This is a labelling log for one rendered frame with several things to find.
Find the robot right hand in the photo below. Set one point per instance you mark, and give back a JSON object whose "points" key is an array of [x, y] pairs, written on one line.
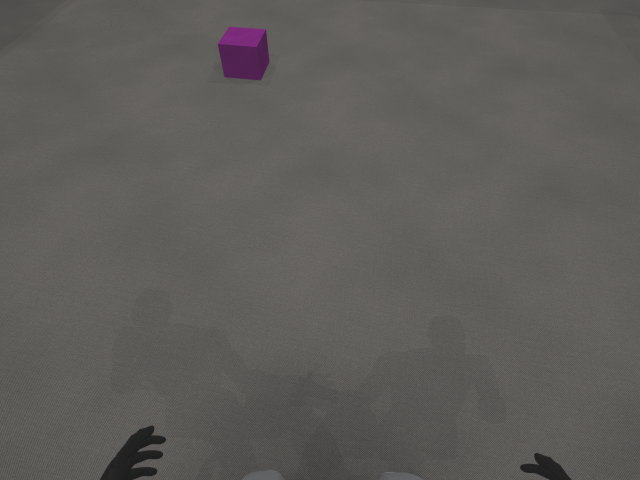
{"points": [[546, 468]]}

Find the robot left hand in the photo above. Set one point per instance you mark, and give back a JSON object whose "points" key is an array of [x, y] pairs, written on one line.
{"points": [[120, 467]]}

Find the carton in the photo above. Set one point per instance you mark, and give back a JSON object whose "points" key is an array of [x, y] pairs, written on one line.
{"points": [[244, 53]]}

